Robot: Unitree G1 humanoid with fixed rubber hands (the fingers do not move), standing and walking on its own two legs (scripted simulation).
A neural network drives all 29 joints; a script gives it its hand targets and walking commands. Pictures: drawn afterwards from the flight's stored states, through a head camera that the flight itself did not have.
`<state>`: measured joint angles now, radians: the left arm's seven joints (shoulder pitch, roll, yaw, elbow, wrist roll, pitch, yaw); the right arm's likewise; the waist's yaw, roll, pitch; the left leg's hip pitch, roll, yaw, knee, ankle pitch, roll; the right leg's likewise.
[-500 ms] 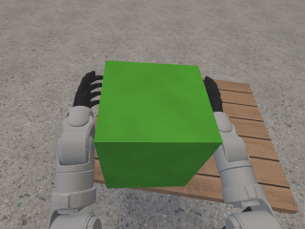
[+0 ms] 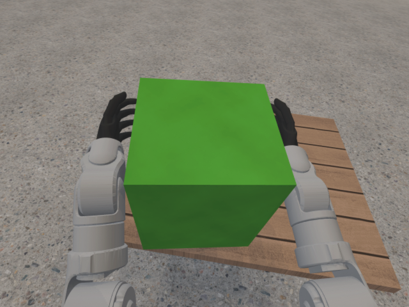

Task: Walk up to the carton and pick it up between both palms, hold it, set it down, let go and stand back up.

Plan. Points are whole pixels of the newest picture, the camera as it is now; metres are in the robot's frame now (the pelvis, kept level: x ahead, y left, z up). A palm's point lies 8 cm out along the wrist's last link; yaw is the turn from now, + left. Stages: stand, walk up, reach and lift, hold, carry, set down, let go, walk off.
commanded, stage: hold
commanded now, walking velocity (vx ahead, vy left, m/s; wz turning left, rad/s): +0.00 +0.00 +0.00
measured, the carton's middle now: (200, 171) +0.34 +0.00 +0.13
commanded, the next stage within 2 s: none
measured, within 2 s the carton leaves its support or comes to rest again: neither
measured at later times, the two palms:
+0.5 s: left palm (112, 139) +0.36 +0.15 +0.19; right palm (284, 144) +0.36 -0.16 +0.18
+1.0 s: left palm (100, 138) +0.36 +0.16 +0.20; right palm (275, 135) +0.37 -0.14 +0.19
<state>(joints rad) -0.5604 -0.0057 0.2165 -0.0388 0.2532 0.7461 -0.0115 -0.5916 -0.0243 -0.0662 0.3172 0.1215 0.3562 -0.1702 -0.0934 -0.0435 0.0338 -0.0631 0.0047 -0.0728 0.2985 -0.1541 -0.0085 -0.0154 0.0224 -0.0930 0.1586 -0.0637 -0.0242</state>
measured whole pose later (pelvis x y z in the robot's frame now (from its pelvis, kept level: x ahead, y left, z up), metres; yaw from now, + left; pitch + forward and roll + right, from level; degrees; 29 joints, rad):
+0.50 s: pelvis +0.00 +0.00 +0.00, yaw +0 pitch -5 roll -1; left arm -0.53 -0.02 0.20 -0.12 0.26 0.79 0.00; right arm -0.57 -0.04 -0.05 0.26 0.16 0.37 -0.17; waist -0.10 -0.04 0.06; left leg -0.04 0.01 -0.07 0.28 -0.15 -0.01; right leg 0.02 0.02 -0.09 0.12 -0.05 -0.02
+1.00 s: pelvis +0.00 +0.00 +0.00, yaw +1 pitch -6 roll -1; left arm -0.57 -0.02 0.24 -0.09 0.28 0.81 -0.03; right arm -0.63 -0.04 -0.06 0.33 0.18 0.40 -0.18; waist -0.09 -0.07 0.05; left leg -0.02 0.00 -0.07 0.28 -0.15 0.00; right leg 0.03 0.01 -0.10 0.14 -0.06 -0.02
